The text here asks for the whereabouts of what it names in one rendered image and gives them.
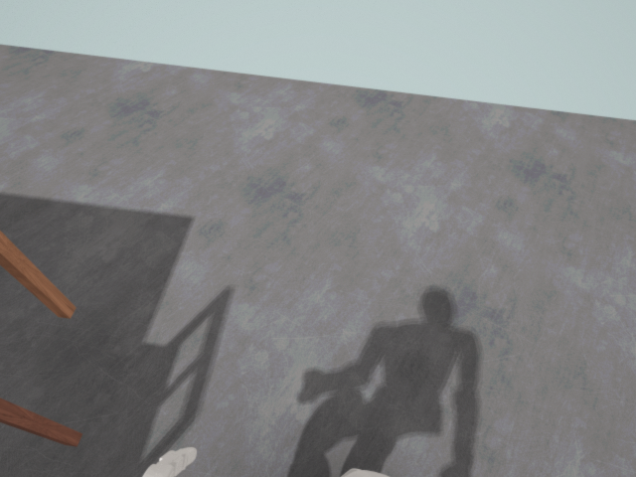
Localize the table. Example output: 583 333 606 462
0 231 76 319

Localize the left robot hand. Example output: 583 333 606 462
142 447 197 477

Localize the chair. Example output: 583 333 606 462
0 398 82 447

